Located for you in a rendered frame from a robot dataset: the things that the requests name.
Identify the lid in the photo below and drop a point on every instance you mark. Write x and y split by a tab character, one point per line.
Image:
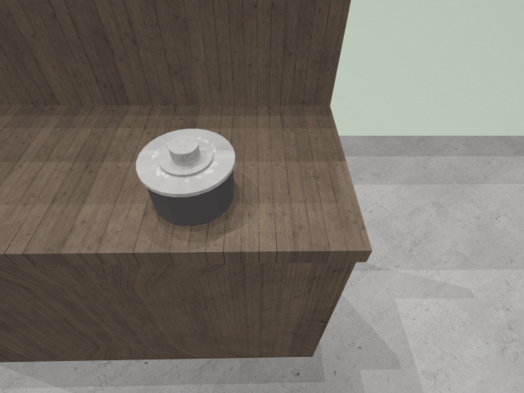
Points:
161	174

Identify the knob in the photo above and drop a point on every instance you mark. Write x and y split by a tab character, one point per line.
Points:
184	148

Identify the table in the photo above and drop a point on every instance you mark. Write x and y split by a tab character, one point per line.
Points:
88	269

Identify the pot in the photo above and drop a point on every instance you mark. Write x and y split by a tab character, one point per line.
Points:
195	210

